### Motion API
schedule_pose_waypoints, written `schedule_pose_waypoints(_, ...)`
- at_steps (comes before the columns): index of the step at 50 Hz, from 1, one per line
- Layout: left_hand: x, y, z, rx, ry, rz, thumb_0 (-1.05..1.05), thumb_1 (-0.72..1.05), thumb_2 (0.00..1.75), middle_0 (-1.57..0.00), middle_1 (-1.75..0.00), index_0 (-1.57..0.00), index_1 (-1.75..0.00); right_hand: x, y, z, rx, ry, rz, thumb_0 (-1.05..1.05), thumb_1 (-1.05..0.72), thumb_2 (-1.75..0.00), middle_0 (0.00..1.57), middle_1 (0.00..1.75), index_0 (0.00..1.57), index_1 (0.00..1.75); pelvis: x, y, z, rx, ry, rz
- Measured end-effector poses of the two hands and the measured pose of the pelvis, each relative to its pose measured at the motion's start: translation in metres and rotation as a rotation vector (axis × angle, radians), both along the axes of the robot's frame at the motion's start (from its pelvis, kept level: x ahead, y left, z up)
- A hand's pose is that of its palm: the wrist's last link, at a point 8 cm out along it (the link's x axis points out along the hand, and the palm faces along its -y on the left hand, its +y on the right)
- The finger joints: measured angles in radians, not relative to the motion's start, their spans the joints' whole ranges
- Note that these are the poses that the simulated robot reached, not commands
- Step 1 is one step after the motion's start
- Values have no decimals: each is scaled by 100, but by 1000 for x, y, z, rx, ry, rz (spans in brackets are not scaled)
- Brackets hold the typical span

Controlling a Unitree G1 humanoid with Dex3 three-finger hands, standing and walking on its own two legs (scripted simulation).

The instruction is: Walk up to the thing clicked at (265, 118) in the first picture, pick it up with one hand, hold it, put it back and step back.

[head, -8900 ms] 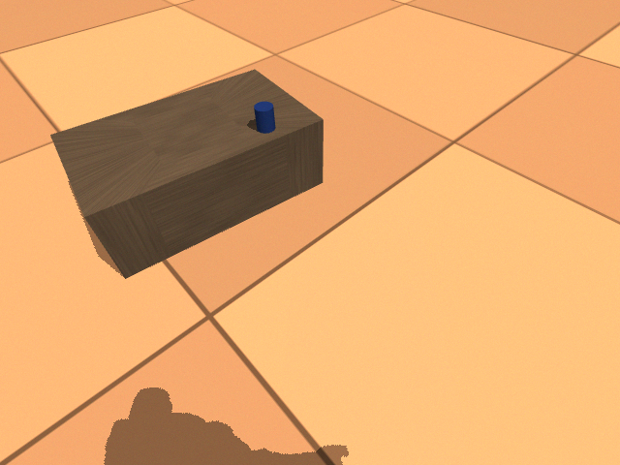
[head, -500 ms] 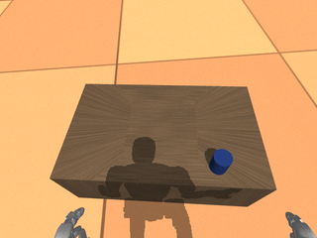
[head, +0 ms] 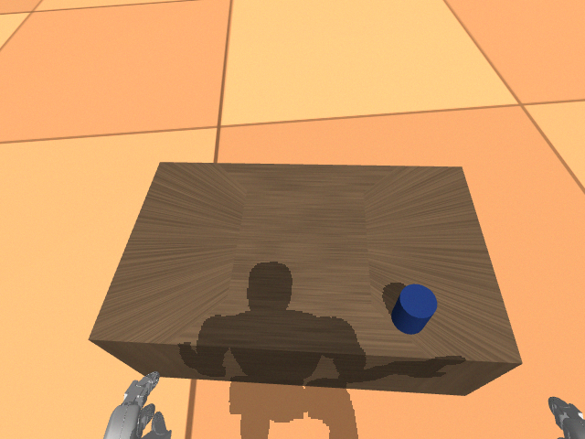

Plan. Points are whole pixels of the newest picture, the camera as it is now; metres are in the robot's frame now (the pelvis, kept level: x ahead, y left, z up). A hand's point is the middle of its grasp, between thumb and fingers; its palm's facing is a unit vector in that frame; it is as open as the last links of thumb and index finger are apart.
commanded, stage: go down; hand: right
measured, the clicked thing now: (412, 309) +0.43 -0.22 -0.32
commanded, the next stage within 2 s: approach in 1.86 s
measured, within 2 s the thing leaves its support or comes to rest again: neither
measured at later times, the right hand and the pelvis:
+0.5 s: hand out of the picture +0.13 -0.28 -0.09, palm faces +0.08 +0.94 -0.32, open 17.6 cm; pelvis -0.02 +0.00 -0.01, yaw +0 degrees
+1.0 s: hand (584, 366) +0.25 -0.35 -0.05, palm faces +0.19 +0.96 -0.20, open 17.4 cm; pelvis -0.03 -0.01 -0.02, yaw +1 degrees
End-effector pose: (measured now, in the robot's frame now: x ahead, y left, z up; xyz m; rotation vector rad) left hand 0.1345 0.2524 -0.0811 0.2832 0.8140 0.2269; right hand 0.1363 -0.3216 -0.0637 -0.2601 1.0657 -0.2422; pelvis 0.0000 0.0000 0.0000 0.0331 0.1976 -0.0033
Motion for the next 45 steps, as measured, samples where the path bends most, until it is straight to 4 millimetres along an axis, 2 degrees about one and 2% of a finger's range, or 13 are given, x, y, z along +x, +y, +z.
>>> schedule_pose_waypoints(23,-11,-8,1,28,-102,2,1,90,89,-20,-29,-20,-30,-24,-7,5,0,-35,2,-1,56,-5,4,6,4,6,-19,-4,-12,19,5,-9)
schedule_pose_waypoints(29,-15,-9,0,39,-113,1,1,90,89,-20,-29,-20,-30,-23,-12,8,-7,-65,-10,-1,55,-6,4,6,4,6,-22,-5,-14,22,2,-14)
schedule_pose_waypoints(33,-19,-10,-3,52,-106,-12,1,90,89,-20,-29,-20,-30,-7,-23,12,-14,-135,-31,-1,55,-6,3,6,4,6,-26,-5,-16,23,-1,-18)
schedule_pose_waypoints(41,-33,-5,-8,77,-52,-12,1,89,89,-21,-29,-20,-30,53,-56,34,2,-312,-38,-1,55,-6,4,6,4,6,-33,-4,-16,25,9,-16)
schedule_pose_waypoints(45,-46,4,-9,87,-17,14,1,89,89,-21,-29,-20,-30,75,-68,42,40,-346,-40,-1,54,-6,4,6,4,6,-32,-5,-15,24,20,-7)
